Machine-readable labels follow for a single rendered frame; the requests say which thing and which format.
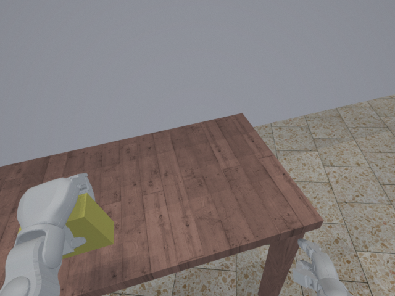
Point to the table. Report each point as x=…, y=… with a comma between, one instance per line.
x=179, y=198

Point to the left robot hand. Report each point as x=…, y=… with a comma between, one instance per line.
x=52, y=203

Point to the sponge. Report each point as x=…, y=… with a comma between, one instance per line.
x=90, y=221

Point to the right robot hand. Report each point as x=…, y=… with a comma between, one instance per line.
x=307, y=274

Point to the right robot forearm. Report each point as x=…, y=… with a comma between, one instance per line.
x=329, y=286

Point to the left robot forearm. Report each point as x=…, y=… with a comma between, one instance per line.
x=33, y=263

